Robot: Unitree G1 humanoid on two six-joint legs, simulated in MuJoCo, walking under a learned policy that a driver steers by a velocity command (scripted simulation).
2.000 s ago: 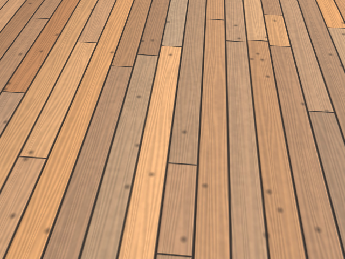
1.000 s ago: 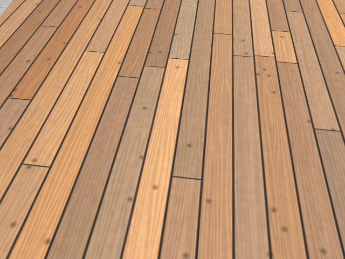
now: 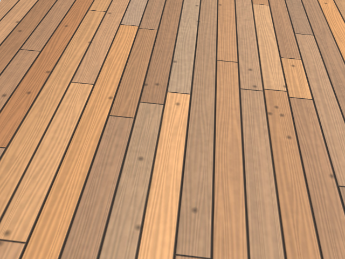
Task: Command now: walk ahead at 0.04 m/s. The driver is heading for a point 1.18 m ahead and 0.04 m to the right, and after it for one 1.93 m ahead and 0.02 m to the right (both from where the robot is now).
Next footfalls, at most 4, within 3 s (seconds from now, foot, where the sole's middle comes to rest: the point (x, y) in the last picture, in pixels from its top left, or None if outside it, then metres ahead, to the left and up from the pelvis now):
0.46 right None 0.25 -0.18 -0.77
0.94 left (172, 205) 0.77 0.01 -0.77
1.36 right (222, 173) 0.94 -0.23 -0.77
1.80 left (171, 195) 0.82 0.01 -0.77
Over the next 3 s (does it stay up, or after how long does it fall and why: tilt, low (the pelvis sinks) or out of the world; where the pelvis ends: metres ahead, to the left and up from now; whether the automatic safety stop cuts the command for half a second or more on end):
stays up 1.31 -0.23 -0.02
